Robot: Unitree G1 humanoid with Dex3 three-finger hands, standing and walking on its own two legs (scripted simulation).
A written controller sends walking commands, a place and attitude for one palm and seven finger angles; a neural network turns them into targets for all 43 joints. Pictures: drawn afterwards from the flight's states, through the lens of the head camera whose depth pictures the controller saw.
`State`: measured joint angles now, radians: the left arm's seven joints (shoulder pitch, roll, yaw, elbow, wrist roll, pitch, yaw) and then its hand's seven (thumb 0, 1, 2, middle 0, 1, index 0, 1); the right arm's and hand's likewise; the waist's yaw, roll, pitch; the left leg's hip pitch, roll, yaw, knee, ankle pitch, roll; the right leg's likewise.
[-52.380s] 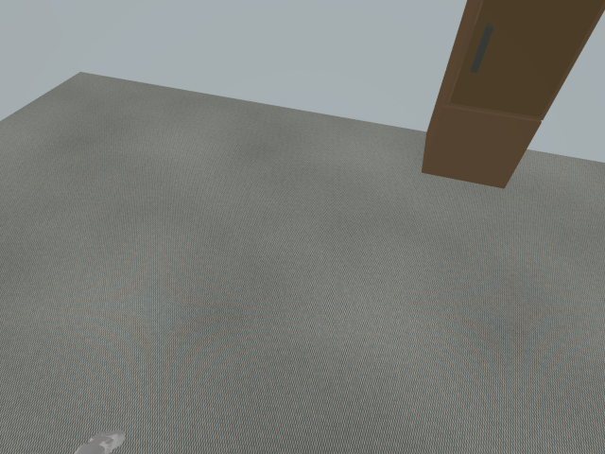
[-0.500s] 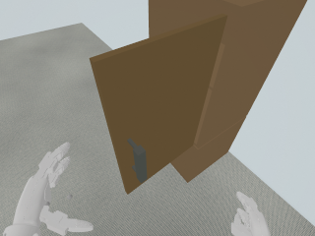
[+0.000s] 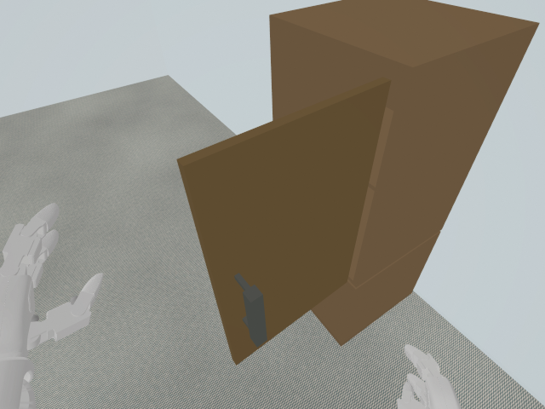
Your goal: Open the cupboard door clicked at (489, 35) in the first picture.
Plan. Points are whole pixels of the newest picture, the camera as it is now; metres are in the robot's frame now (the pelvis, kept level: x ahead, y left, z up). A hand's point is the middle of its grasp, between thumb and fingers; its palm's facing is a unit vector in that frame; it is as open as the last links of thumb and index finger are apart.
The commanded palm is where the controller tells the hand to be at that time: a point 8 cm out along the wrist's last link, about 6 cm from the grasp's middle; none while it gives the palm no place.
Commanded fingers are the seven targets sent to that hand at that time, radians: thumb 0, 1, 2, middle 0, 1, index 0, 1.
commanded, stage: draw the hand back to the body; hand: left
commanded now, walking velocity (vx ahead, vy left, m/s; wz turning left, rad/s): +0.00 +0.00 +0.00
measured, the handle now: (249, 309) +0.32 +0.09 -0.09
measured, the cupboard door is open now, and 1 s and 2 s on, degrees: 93 93 93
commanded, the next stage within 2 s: step back with the hand held close in 0.46 s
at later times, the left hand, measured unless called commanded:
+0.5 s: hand (73, 294) +0.18 +0.24 +0.17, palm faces +0.46 -0.79 -0.41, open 7.4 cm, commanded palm +0.13 +0.28 +0.18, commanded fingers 0.00 0.90 0.90 -0.20 -0.30 -0.20 -0.30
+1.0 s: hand (42, 319) +0.15 +0.26 +0.17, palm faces +0.36 -0.77 -0.54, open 7.4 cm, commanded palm +0.10 +0.30 +0.18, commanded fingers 0.00 0.90 0.90 -0.20 -0.30 -0.20 -0.30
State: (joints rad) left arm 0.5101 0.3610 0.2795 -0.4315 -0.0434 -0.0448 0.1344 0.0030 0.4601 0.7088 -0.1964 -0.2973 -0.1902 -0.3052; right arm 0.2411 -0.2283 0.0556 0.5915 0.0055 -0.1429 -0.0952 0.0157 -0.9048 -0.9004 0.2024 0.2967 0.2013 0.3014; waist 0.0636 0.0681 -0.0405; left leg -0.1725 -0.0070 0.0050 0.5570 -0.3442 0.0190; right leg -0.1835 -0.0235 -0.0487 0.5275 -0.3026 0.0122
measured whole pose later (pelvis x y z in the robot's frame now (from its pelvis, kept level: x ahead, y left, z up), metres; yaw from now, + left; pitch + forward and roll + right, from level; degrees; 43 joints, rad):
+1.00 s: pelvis -0.05 +0.00 +0.01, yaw -1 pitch -1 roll -1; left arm 0.57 0.44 0.41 -0.48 -0.04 -0.17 0.12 0.01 0.89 0.90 -0.22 -0.30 -0.21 -0.31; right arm 0.16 -0.23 -0.01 0.58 0.00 -0.01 -0.10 0.01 -0.91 -0.90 0.20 0.30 0.20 0.30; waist 0.01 0.03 0.04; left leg -0.24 -0.01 0.03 0.46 -0.21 0.02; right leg -0.25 -0.02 -0.03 0.42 -0.16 0.01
